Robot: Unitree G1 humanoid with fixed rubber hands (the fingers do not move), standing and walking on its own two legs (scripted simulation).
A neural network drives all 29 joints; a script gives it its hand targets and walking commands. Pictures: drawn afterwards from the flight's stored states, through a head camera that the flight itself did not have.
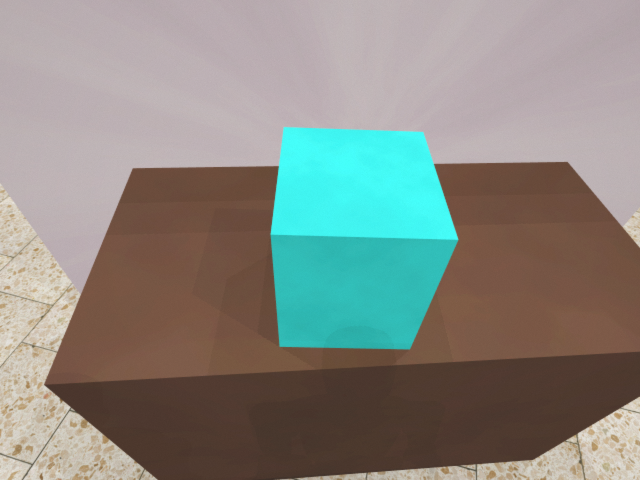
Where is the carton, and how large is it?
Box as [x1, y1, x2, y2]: [271, 127, 457, 348]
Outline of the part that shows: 284,127 271,227 271,245 279,345 314,347 409,348 457,241 457,237 423,133 410,131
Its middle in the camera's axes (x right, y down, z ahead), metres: +0.04 +0.01 +0.58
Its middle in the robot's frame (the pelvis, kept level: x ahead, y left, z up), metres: +0.45 +0.00 +0.05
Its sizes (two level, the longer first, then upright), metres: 0.210 0.200 0.250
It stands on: a pedestal, 0.69 m high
